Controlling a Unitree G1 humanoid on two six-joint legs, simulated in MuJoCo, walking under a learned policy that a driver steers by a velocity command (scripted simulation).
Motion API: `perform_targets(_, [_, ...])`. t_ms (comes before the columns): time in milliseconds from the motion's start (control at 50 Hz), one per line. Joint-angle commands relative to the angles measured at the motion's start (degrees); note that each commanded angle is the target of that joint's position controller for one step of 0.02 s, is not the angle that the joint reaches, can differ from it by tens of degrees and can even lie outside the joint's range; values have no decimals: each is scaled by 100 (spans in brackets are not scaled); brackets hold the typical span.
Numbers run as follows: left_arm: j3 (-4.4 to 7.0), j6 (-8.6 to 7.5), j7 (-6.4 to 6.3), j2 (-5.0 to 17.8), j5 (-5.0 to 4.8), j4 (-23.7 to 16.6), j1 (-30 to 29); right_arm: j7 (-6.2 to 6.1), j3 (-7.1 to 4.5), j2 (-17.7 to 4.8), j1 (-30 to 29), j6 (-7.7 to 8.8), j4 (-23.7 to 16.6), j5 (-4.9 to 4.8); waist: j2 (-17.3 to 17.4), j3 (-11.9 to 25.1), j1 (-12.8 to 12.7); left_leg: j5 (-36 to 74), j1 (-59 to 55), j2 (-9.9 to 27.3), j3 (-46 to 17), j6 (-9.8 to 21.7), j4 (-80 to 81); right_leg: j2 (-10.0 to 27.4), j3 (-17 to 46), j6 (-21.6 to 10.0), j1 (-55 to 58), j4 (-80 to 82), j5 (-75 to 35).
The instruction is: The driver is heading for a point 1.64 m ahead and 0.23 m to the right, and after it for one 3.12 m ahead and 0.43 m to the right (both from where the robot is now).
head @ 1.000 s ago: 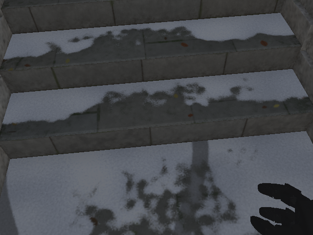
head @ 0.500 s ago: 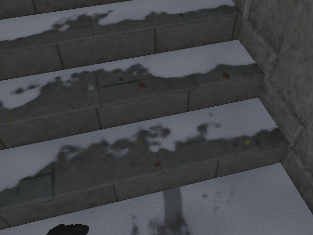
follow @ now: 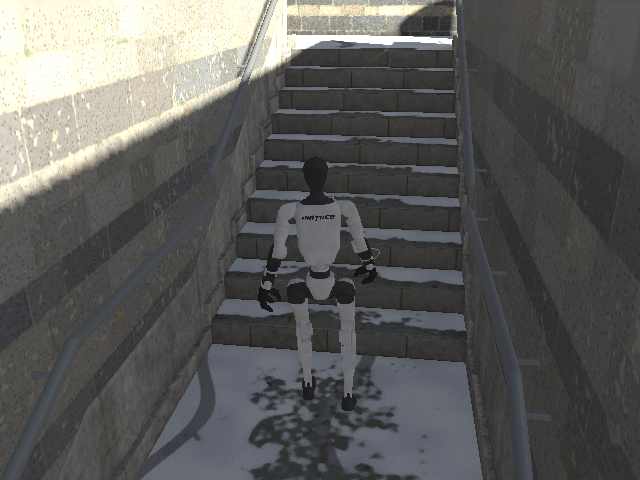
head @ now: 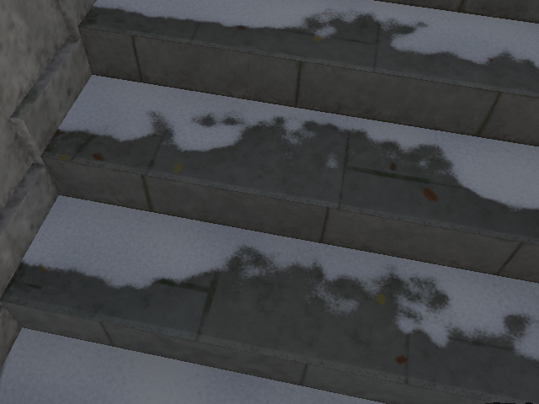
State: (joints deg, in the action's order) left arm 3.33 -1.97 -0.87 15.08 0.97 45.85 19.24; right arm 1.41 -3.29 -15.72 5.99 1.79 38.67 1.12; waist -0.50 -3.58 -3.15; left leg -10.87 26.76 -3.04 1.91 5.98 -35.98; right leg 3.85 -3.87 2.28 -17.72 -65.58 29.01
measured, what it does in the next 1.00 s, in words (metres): walks ahead, turning right: right foot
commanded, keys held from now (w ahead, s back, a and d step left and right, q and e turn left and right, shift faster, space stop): q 0.06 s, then e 0.86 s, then q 0.08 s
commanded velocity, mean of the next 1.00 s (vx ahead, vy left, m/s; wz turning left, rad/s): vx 0.05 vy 0.00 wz -0.24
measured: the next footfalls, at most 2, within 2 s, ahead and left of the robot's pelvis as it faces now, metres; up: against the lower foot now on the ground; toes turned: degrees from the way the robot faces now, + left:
right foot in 0.62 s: +0.10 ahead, -0.15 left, +0.00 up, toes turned -9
left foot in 1.08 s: +0.19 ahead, +0.06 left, +0.00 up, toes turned -21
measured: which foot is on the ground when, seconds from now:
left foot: down 0.00-0.64, up 0.66-1.00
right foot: up 0.00-0.60, down 0.62-1.00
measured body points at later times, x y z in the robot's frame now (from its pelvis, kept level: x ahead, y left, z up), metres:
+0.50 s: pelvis +0.08 -0.01 +0.02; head +0.11 -0.01 +0.47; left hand +0.21 +0.26 -0.09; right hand +0.20 -0.28 -0.09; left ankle +0.08 +0.06 -0.72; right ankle +0.06 -0.14 -0.69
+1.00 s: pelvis +0.09 -0.06 +0.02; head +0.12 -0.09 +0.47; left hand +0.35 +0.16 -0.05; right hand +0.16 -0.37 -0.09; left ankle +0.16 +0.08 -0.68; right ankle +0.06 -0.15 -0.72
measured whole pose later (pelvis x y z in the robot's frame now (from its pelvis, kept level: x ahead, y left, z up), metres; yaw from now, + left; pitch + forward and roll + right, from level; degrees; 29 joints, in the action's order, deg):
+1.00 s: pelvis +0.09 -0.06 +0.02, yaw -19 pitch +3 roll +2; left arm 3.8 1.7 -2.3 17.4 0.2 37.5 6.9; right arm -2.5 -3.5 -17.0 5.8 -0.3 41.9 0.0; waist 0.5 -1.1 -0.5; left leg -19.5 26.2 -1.1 -3.9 -5.8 -44.5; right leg -4.4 9.4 -2.8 -16.8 -28.2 13.8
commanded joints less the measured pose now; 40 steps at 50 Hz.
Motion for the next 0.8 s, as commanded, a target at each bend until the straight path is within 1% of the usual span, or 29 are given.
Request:
perform_targets(20, [66, 10, -36, 518, 72, -481, 34, -164, -243, -760, 839, -58, -130, -143, 354, 884, 277, 4304, -2319, 1559, -1923, 909, 1325, 178, 518, -54, -1711, -488, -455])
perform_targets(40, [66, 106, -33, 557, 138, -416, 225, -168, -191, -635, 632, -82, -182, -152, 469, 867, 107, 4232, -1928, 1362, -1713, 823, 1459, 171, 518, -24, -1386, -306, -554])
perform_targets(60, [68, 194, -33, 570, 150, -371, 292, -153, -184, -661, 634, -72, -179, -123, 470, 920, 63, 4354, -1714, 1288, -1620, 771, 1494, 91, 482, -14, -1179, -248, -649])
perform_targets(80, [55, 244, -27, 535, 147, -339, 394, -166, -202, -736, 708, -48, -100, -115, 358, 1017, 8, 4453, -1703, 1312, -1557, 764, 1559, 52, 470, 12, -1102, -114, -763])
perform_targets(100, [35, 275, -35, 474, 113, -280, 435, -172, -206, -768, 738, -29, -54, -103, 314, 1068, -8, 4455, -1669, 1330, -1464, 746, 1628, 27, 446, 18, -1048, 3, -884])
perform_targets(140, [26, 293, -37, 425, 121, -216, 321, -168, -165, -691, 788, -1, 37, -72, 287, 1055, 45, 4162, -1612, 1336, -1330, 593, 1793, 24, 457, -9, -988, 313, -1141])
perform_targets(200, [0, 347, -31, 347, 94, -119, 40, -223, -22, -402, 875, 17, 242, -41, 421, 913, 148, 3172, -1628, 1294, -1155, 365, 2087, 80, 533, -51, -838, 1007, -1490])
perform_targets(240, [-18, 396, -22, 320, 56, -38, -145, -259, 23, -366, 865, 32, 357, 5, 458, 717, 224, 2454, -1582, 1315, -1072, 251, 2265, 63, 593, -80, -649, 1509, -1617])
perform_targets(280, [-20, 427, -22, 344, 35, 13, -307, -294, 38, -410, 870, 34, 462, 34, 469, 531, 290, 1905, -1566, 1367, -1027, 241, 2355, -24, 596, -113, -471, 1924, -1529])
perform_targets(320, [8, 414, -17, 435, 37, -2, -450, -340, -1, -553, 904, -2, 539, 31, 507, 369, 364, 1606, -1703, 1452, -1035, 359, 2273, -155, 549, -157, -485, 2126, -1182])
perform_targets(340, [4, 408, -24, 413, 17, -27, -488, -376, -14, -607, 990, -19, 593, -3, 557, 314, 411, 1580, -1881, 1560, -1132, 499, 2199, -191, 524, -186, -587, 2171, -975])
perform_targets(360, [5, 392, -31, 421, 34, -35, -531, -404, -21, -613, 1027, -33, 630, -9, 486, 273, 443, 1625, -2012, 1644, -1181, 608, 2116, -216, 515, -204, -630, 2247, -768])
perform_targets(380, [86, 284, -139, 667, -271, -449, -1360, -458, -147, -949, 381, -56, 355, -62, 631, 95, 559, 1167, -2125, 1835, -1570, 695, 2165, 57, 797, -93, -1193, 2174, -678])
perform_targets(400, [101, 236, -185, 721, -301, -466, -1380, -480, -146, -887, 307, -91, 315, -54, 482, 223, 545, 1014, -2387, 1972, -1692, 813, 2157, 81, 847, -29, -1297, 2173, -526])
perform_targets(440, [86, 192, -188, 586, -250, -434, -1152, -495, -175, -878, 418, -158, 317, -103, 367, 375, 539, 1442, -2678, 2058, -1688, 973, 2047, 43, 688, 93, -1291, 2250, -365])
perform_targets(480, [76, 171, -147, 484, -262, -461, -1117, -492, -209, -937, 434, -213, 310, -114, 292, 506, 524, 2374, -2767, 2070, -1480, 1020, 1870, -47, 485, 148, -1150, 2298, -320])
perform_targets(520, [71, 165, -84, 433, -272, -493, -1099, -500, -238, -994, 356, -270, 273, -103, 316, 702, 478, 3183, -2841, 2015, -1161, 956, 1649, -141, 316, 139, -910, 2536, -464])
perform_targets(560, [71, 162, -8, 402, -267, -523, -1093, -514, -258, -1028, 244, -334, 238, -108, 410, 851, 397, 3545, -2854, 1904, -821, 809, 1386, -265, 127, 42, -590, 3044, -859])
perform_targets(580, [80, 153, 39, 421, -265, -510, -1027, -519, -267, -1041, 168, -359, 219, -137, 485, 907, 316, 3526, -2780, 1808, -632, 687, 1206, -343, 27, -62, -326, 3486, -1237])
perform_targets(600, [112, 143, 85, 512, -251, -496, -918, -515, -267, -1016, 137, -377, 211, -176, 534, 945, 206, 3292, -2618, 1643, -416, 479, 936, -418, -3, -230, 58, 4101, -1861])
perform_targets(620, [195, 146, 74, 792, -198, -531, -855, -491, -257, -942, 277, -339, 242, -181, 348, 1013, 162, 2576, -2135, 1370, -162, 99, 493, -269, 357, -484, 672, 4482, -2712])
perform_targets(640, [356, 177, -5, 1397, -140, -603, -680, -455, -182, -692, 139, -254, 46, 2, -679, 1163, 205, 892, -815, 851, 338, -406, -639, 691, 1664, -984, 1681, 4391, -4765])
perform_targets(660, [425, 174, -33, 1725, -8, -671, -517, -443, -109, -494, -317, -167, -211, 135, -1565, 1149, 17, -2360, 788, -12, 226, -818, -1708, 1832, 3149, -2075, 2235, 4360, -6568])
perform_targets(680, [377, 109, -37, 1455, 54, -761, -532, -384, -169, -729, -340, -125, -164, 76, -742, 1414, -104, -2664, 1023, 131, -475, -907, -2693, 1844, 3015, -2359, 2273, 4419, -6205])
perform_targets(700, [365, 54, -49, 1359, -1, -812, -878, -340, -218, -829, -205, -140, -86, -54, -467, 1237, 119, -2223, 1197, 271, -610, -927, -2952, 1488, 2538, -2060, 2131, 4369, -5819])
perform_targets(720, [364, 49, -63, 1272, -93, -901, -1209, -356, -233, -815, -97, -167, 15, -74, -261, 1118, 264, -1843, 1279, 347, -640, -983, -2894, 1166, 2245, -1748, 1946, 4329, -5447])
perform_targets(740, [341, 72, -77, 1210, -173, -968, -1392, -393, -243, -855, -112, -190, 25, -27, -226, 1032, 315, -1571, 1257, 399, -665, -1066, -2804, 1056, 2161, -1611, 1744, 4340, -5297])
perform_targets(760, [327, 116, -92, 1213, -165, -1011, -1467, -405, -229, -796, -128, -194, 7, -10, -312, 1036, 371, -1370, 995, 329, -597, -1148, -2836, 927, 2070, -1588, 1433, 4342, -5356])
perform_targets(800, [332, 176, -110, 1221, -126, -1060, -1419, -424, -190, -666, -90, -173, -20, -50, -502, 1074, 381, -1123, 802, 216, -513, -1221, -2581, 742, 1994, -1574, 1237, 4339, -5295])
Over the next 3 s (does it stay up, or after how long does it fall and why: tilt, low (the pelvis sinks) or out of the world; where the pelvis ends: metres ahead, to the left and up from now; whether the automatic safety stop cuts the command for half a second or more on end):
stays up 0.28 -0.10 0.02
